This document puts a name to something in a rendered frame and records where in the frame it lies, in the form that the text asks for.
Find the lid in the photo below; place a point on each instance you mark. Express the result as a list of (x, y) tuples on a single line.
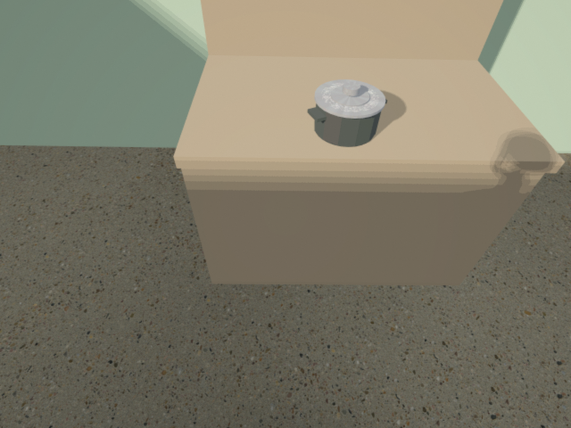
[(330, 98)]

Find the knob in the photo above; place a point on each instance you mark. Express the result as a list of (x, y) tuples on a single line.
[(351, 88)]

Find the table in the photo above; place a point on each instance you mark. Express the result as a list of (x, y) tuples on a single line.
[(452, 159)]

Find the pot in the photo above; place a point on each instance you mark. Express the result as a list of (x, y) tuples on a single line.
[(343, 131)]

